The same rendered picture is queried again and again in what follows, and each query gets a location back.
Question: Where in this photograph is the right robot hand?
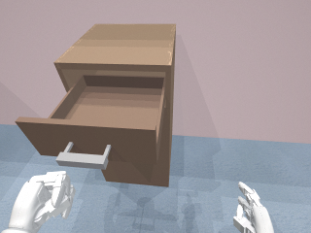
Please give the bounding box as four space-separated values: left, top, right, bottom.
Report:
233 182 274 233

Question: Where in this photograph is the handle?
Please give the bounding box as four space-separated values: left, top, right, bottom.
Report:
55 142 111 170

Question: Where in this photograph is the cabinet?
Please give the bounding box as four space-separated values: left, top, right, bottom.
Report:
53 23 176 187

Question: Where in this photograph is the drawer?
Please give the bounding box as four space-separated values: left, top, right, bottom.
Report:
15 74 166 165

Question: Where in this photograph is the left robot hand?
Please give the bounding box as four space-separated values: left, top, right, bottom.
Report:
8 171 76 233

